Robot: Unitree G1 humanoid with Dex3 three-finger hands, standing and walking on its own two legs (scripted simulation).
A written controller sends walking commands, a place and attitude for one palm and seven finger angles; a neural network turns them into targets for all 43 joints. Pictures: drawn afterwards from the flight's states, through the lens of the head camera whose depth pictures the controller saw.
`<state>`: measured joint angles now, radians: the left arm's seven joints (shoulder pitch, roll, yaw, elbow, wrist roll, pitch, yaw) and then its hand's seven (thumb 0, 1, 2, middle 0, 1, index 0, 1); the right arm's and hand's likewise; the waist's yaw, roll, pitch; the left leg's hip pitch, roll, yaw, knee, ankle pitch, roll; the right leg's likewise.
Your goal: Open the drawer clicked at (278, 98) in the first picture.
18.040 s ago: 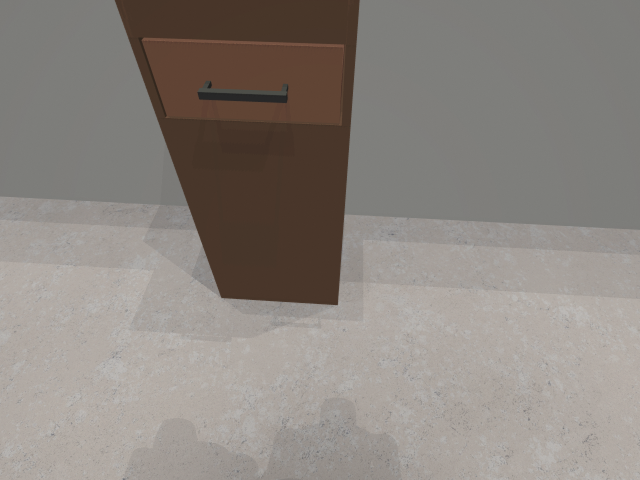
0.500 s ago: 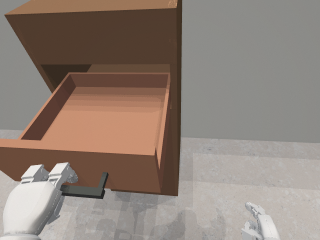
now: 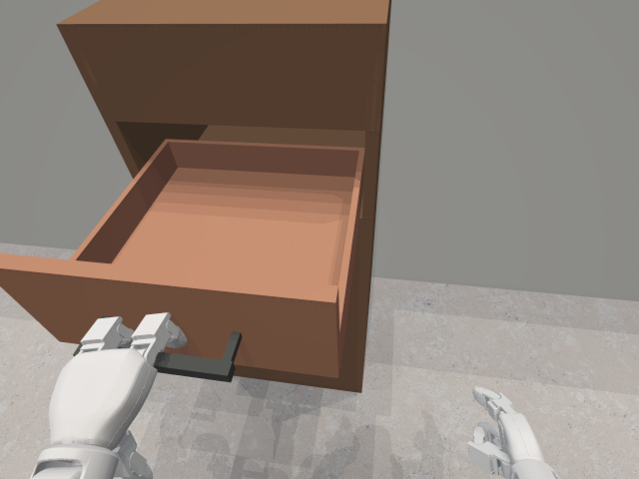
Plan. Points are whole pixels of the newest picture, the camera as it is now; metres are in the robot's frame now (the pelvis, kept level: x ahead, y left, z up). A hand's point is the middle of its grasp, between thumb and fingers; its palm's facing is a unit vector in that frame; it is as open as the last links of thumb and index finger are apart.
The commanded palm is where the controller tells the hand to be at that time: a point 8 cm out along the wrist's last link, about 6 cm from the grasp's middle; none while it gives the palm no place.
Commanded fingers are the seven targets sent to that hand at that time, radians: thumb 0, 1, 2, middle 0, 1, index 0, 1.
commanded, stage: lift the hand off the handle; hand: left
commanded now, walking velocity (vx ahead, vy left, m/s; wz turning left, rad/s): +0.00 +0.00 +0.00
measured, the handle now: (160, 346) +0.22 +0.22 +0.09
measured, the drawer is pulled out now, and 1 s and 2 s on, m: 0.30 0.30 0.30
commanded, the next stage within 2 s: draw the hand back to the body in 1.50 s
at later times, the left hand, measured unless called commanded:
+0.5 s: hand (134, 385) +0.17 +0.23 +0.09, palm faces +0.07 -0.11 -0.99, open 13.3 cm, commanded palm +0.15 +0.23 +0.17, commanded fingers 0.00 -0.50 0.30 -0.30 -1.20 -0.30 -1.20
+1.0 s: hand (108, 356) +0.17 +0.24 +0.15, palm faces +0.08 -0.08 -0.99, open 13.1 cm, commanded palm +0.15 +0.23 +0.24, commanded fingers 0.00 -0.50 0.30 -0.30 -1.20 -0.30 -1.20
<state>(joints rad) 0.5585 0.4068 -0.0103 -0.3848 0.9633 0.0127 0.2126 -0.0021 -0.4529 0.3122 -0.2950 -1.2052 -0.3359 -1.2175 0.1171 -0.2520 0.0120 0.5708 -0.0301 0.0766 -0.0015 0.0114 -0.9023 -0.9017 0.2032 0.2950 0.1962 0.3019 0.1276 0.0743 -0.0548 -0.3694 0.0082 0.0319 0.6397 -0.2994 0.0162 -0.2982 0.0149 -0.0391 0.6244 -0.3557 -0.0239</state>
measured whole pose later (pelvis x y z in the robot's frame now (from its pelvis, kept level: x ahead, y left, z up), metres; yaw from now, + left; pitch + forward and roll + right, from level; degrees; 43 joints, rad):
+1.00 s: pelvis -0.01 +0.00 +0.02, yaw +2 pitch -4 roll +0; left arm 0.38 0.58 0.03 -0.49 0.80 0.05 -0.02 0.00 -0.49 0.30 -0.40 -1.24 -0.46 -1.24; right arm 0.07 -0.25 0.05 0.63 0.01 0.05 -0.05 0.01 -0.90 -0.90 0.20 0.29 0.20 0.30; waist 0.15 0.12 0.02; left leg -0.18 0.00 0.00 0.46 -0.21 0.01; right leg -0.09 0.01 -0.07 0.43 -0.27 -0.03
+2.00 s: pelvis -0.01 -0.01 +0.01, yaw +2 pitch -3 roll +0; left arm 0.26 0.68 0.20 -0.60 0.65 0.15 -0.20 0.00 -0.49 0.30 -0.31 -1.20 -0.31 -1.20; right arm 0.07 -0.28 0.07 0.59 0.05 0.06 -0.01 0.01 -0.90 -0.90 0.20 0.29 0.19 0.30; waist 0.12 0.14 0.00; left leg -0.22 0.00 0.00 0.48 -0.21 0.00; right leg -0.15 0.01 -0.07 0.49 -0.29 -0.04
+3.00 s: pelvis +0.01 -0.01 +0.02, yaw +0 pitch -4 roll +0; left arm 0.35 0.38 0.44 -0.61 -0.10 -0.14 0.10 0.00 0.59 0.77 -0.23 -0.50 -0.23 -0.49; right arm 0.15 -0.22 0.02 0.65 0.01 -0.09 -0.06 0.01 -0.90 -0.90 0.20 0.30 0.20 0.30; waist 0.08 0.07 0.02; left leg -0.12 0.02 0.02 0.42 -0.22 0.00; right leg -0.03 0.04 -0.05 0.36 -0.26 -0.04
